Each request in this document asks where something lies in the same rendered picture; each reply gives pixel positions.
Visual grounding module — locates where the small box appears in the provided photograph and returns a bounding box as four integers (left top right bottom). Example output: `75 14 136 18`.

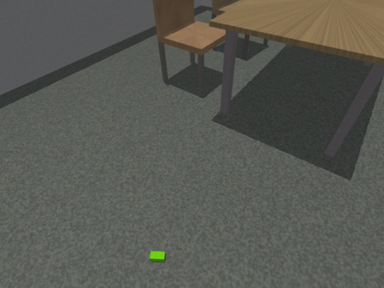
150 251 166 262

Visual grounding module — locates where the chair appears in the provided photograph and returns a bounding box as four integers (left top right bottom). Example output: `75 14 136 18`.
152 0 226 95
212 0 268 59

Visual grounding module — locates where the table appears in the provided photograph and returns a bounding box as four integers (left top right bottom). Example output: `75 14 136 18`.
209 0 384 157

